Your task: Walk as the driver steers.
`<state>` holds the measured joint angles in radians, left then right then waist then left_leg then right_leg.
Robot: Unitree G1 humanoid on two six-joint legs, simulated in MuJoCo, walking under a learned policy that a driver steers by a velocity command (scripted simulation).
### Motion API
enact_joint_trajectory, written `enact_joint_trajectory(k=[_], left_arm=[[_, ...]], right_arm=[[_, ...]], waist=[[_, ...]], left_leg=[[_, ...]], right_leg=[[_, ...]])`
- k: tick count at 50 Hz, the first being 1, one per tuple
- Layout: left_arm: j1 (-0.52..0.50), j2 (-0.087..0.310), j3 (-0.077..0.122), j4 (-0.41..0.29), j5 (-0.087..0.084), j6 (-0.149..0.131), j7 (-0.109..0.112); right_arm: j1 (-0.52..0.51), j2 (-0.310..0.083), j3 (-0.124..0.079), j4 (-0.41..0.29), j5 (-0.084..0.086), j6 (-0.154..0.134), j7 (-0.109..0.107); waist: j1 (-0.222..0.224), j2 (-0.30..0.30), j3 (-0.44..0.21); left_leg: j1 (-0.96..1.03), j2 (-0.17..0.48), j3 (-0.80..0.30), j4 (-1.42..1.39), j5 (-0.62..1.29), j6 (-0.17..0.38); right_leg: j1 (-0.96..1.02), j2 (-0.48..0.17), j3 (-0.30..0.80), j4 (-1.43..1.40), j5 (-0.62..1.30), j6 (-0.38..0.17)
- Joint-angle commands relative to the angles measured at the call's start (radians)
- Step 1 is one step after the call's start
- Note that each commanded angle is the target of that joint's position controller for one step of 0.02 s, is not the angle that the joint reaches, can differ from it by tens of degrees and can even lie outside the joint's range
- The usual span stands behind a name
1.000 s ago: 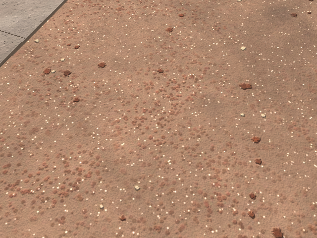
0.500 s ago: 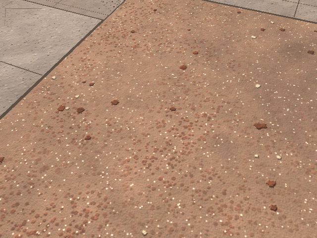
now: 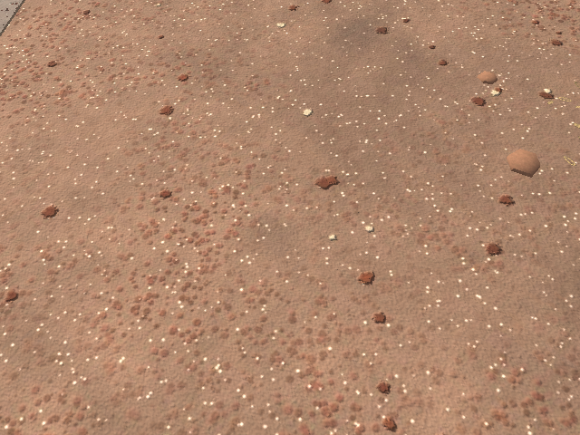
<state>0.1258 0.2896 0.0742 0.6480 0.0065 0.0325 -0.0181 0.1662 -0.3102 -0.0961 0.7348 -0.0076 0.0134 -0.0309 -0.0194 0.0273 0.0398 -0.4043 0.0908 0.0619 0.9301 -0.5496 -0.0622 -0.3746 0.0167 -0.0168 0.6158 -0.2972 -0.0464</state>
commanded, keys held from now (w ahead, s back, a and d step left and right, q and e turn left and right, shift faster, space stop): e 0.24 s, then no key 0.48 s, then w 0.28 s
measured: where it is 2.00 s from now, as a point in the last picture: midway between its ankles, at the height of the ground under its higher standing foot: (385, 407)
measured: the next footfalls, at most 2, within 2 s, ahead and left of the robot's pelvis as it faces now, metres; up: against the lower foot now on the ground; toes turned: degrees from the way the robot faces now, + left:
left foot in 0.42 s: +0.08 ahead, +0.10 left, +0.00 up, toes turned -14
right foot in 1.34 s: +0.31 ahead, -0.23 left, +0.00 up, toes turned -15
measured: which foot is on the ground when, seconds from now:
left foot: up 0.00-0.40, down 0.42-1.00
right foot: down 0.00-0.96, up 0.98-1.00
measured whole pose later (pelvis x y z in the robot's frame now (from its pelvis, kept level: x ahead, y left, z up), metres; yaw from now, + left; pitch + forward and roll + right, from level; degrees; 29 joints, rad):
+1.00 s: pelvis +0.05 +0.00 +0.00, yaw -15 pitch +0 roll +0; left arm 0.33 0.25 0.04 0.69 -0.02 -0.01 0.02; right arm 0.29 -0.26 -0.05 0.76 0.01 -0.09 0.03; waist -0.01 -0.03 -0.02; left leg -0.25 -0.02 0.02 0.62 -0.37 0.05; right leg -0.28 0.01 0.08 0.78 -0.48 0.00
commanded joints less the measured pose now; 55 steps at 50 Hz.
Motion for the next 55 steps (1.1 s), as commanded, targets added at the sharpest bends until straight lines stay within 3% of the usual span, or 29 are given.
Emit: enact_joint_trajectory(k=[1,3,6,12,17,20,21,22,23,24,25,27,29,31,33,34,35,36,37,39,41,43,45,47,48,49,50,52,55], left_arm=[[0.07,0.215,0.06,-0.063,0.006,-0.046,0.006],[-0.007,0.17,0.043,-0.077,-0.02,-0.037,0.021],[-0.002,0.166,0.041,-0.086,-0.009,-0.03,0.034],[0.023,0.19,0.052,-0.095,-0.014,-0.017,0.049],[0.022,0.17,0.039,-0.099,-0.007,-0.007,0.037],[0.008,0.14,0.022,-0.098,-0.015,-0.001,0.038],[0.043,0.111,0.012,-0.095,-0.006,-0.005,0.04],[0.1,0.08,0.004,-0.099,0.005,-0.015,0.036],[0.065,0.103,0.009,-0.108,0.009,-0.023,0.037],[0.051,0.145,0.022,-0.1,0.009,-0.025,0.038],[0.026,0.144,0.027,-0.098,0.004,-0.023,0.038],[0.025,0.118,0.025,-0.09,0.003,-0.011,0.037],[0.045,0.06,0.007,-0.073,-0.005,-0.009,0.031],[0.063,0.034,0.001,-0.051,-0.01,-0.011,0.028],[0.051,0.062,0.005,-0.053,0.002,-0.009,0.026],[0.043,0.106,0.011,-0.071,0.008,-0.007,0.03],[0.038,0.14,0.021,-0.054,0.005,-0.004,0.029],[0.042,0.098,0.016,-0.061,0.006,-0.007,0.022],[0.053,0.068,0.005,-0.05,0.012,-0.011,0.02],[0.069,0.105,0.013,-0.045,0.008,-0.016,0.024],[0.127,0.13,0.016,-0.04,0.003,-0.028,0.028],[0.165,0.144,0.017,-0.028,-0.008,-0.042,0.031],[0.137,0.131,0.011,-0.033,-0.016,-0.051,0.033],[0.05,0.084,-0.003,-0.065,-0.021,-0.054,0.033],[-0.001,0.025,-0.019,-0.104,-0.021,-0.067,0.036],[-0.007,0.04,-0.014,-0.143,-0.036,-0.086,0.042],[-0.024,0.099,0.003,-0.146,-0.049,-0.101,0.044],[0.024,0.076,0.001,-0.113,-0.046,-0.119,0.028],[-0.007,0.045,-0.005,-0.11,-0.024,-0.124,0.0]], right_arm=[[-0.078,-0.103,-0.02,-0.107,0.012,-0.016,-0.009],[-0.044,-0.114,-0.029,-0.086,-0.007,-0.005,-0.024],[-0.018,-0.084,-0.022,-0.075,-0.001,-0.008,-0.019],[-0.085,-0.059,-0.008,-0.093,0.005,-0.019,-0.008],[-0.068,-0.065,-0.006,-0.092,0.015,-0.035,0.015],[-0.014,-0.049,0.0,-0.079,0.007,-0.049,0.032],[-0.002,-0.086,-0.005,-0.086,-0.01,-0.052,0.031],[-0.037,-0.164,-0.017,-0.096,-0.026,-0.047,0.025],[-0.051,-0.105,-0.001,-0.088,-0.038,-0.046,0.025],[-0.084,-0.066,0.012,-0.104,-0.028,-0.049,0.025],[-0.079,-0.074,0.011,-0.1,-0.02,-0.049,0.021],[-0.077,-0.097,0.007,-0.094,-0.002,-0.05,0.015],[-0.084,-0.09,0.011,-0.088,0.001,-0.04,0.018],[-0.077,-0.072,0.019,-0.083,0.007,-0.026,0.022],[-0.024,-0.052,0.027,-0.07,0.008,-0.03,0.029],[-0.005,-0.043,0.032,-0.071,-0.006,-0.04,0.035],[0.038,-0.04,0.032,-0.065,-0.012,-0.049,0.042],[-0.008,-0.054,0.033,-0.062,-0.014,-0.05,0.042],[-0.028,-0.044,0.035,-0.063,-0.012,-0.048,0.041],[-0.033,-0.033,0.037,-0.067,-0.001,-0.037,0.032],[-0.035,-0.024,0.035,-0.077,0.015,-0.048,0.029],[-0.049,-0.02,0.032,-0.088,0.031,-0.075,0.034],[-0.006,-0.009,0.031,-0.074,0.034,-0.099,0.047],[0.136,-0.033,0.019,-0.015,0.03,-0.113,0.057],[0.226,-0.103,0.0,0.011,0.025,-0.118,0.059],[0.284,-0.19,-0.022,0.018,0.017,-0.12,0.069],[0.299,-0.156,-0.012,0.016,0.007,-0.123,0.066],[0.274,-0.112,0.002,0.004,0.01,-0.12,0.05],[0.225,-0.078,0.021,-0.002,0.01,-0.098,0.037]], waist=[[0.055,-0.137,-0.164],[0.009,-0.12,-0.138],[-0.002,-0.137,-0.162],[0.032,-0.172,-0.137],[0.047,-0.194,-0.15],[0.001,-0.171,-0.146],[0.013,-0.108,-0.16],[0.086,0.104,-0.151],[0.074,0.213,-0.13],[0.056,0.181,-0.112],[0.042,0.166,-0.107],[0.032,0.139,-0.096],[0.039,0.123,-0.099],[0.045,0.137,-0.115],[0.029,0.111,-0.125],[0.008,0.037,-0.135],[-0.036,-0.08,-0.135],[0.007,-0.074,-0.117],[0.011,-0.075,-0.109],[0.021,-0.124,-0.045],[0.038,-0.203,0.029],[0.045,-0.238,0.081],[0.012,-0.238,0.073],[-0.059,-0.16,0.038],[-0.079,0.018,0.029],[-0.079,0.246,0.024],[-0.095,0.214,0.059],[-0.059,0.086,0.034],[-0.04,0.07,0.035]], left_leg=[[-0.335,-0.048,-0.133,0.306,-0.014,0.003],[-0.27,-0.04,-0.144,0.246,0.104,-0.002],[-0.206,-0.076,-0.137,0.176,0.185,-0.011],[-0.134,-0.107,-0.161,-0.099,0.206,-0.02],[-0.009,-0.107,-0.138,-0.239,0.178,0.003],[0.171,-0.098,-0.117,-0.525,0.377,0.046],[0.269,-0.001,-0.195,-0.556,0.488,0.081],[0.306,0.147,-0.355,-0.564,0.664,0.174],[0.216,0.232,-0.459,-0.601,0.664,0.292],[0.205,0.226,-0.447,-0.609,0.636,0.31],[0.228,0.199,-0.424,-0.599,0.628,0.293],[0.256,0.18,-0.382,-0.573,0.688,0.273],[0.241,0.125,-0.299,-0.541,0.778,0.248],[0.243,0.079,-0.243,-0.505,0.788,0.223],[0.215,0.047,-0.23,-0.497,0.643,0.16],[0.172,0.018,-0.204,-0.471,0.529,0.116],[0.168,-0.039,-0.142,-0.486,0.419,0.078],[0.199,-0.053,-0.114,-0.457,0.372,0.051],[0.201,-0.067,-0.095,-0.443,0.299,0.045],[0.13,-0.108,-0.05,-0.372,0.116,0.059],[0.022,-0.129,-0.014,-0.265,0.067,0.07],[-0.032,-0.115,-0.029,-0.207,0.09,0.097],[0.041,-0.097,-0.044,-0.275,0.102,0.136],[0.278,-0.067,-0.113,-0.427,0.155,0.173],[0.351,0.039,-0.322,-0.549,0.006,0.227],[0.438,0.23,-0.686,-0.707,-0.057,0.347],[0.478,0.302,-0.8,-0.739,0.008,0.407],[0.546,0.246,-0.636,-0.699,0.113,0.358],[0.458,0.157,-0.403,-0.746,0.344,0.291]], right_leg=[[0.334,-0.317,0.42,-0.239,0.593,-0.257],[0.234,-0.248,0.352,-0.251,0.494,-0.194],[0.204,-0.207,0.337,-0.264,0.441,-0.187],[0.177,-0.178,0.423,-0.269,0.198,-0.178],[0.17,-0.183,0.475,-0.223,0.263,-0.178],[0.13,-0.133,0.456,-0.168,0.279,-0.122],[0.069,-0.093,0.418,-0.119,0.165,-0.066],[-0.024,0.031,0.266,-0.001,-0.038,-0.006],[-0.021,0.051,0.181,0.043,-0.181,0.041],[-0.009,0.026,0.166,0.118,-0.211,0.069],[-0.031,0.025,0.15,0.153,-0.209,0.084],[-0.053,-0.008,0.142,0.2,-0.214,0.113],[0.014,-0.015,0.095,0.11,-0.187,0.123],[0.114,-0.001,0.046,-0.087,-0.016,0.118],[0.229,-0.021,0.079,-0.212,0.192,0.093],[0.277,-0.085,0.142,-0.186,0.362,0.068],[0.245,-0.088,0.145,-0.127,0.296,0.023],[0.18,-0.077,0.154,-0.149,0.183,0.002],[0.155,-0.072,0.159,-0.179,0.048,0.0],[0.102,-0.069,0.189,-0.221,-0.251,-0.028],[0.074,-0.154,0.332,-0.318,-0.479,-0.087],[0.066,-0.236,0.472,-0.375,-0.522,-0.144],[0.044,-0.234,0.448,-0.348,-0.449,-0.135],[-0.084,-0.142,0.307,-0.212,-0.313,-0.064],[-0.19,-0.025,0.131,0.025,-0.211,0.008],[-0.343,0.035,0.042,0.274,-0.206,0.049],[-0.489,0.005,0.102,0.458,-0.314,0.045],[-0.57,-0.058,0.107,0.57,-0.169,0.016],[-0.479,-0.104,0.063,0.431,-0.008,0.026]])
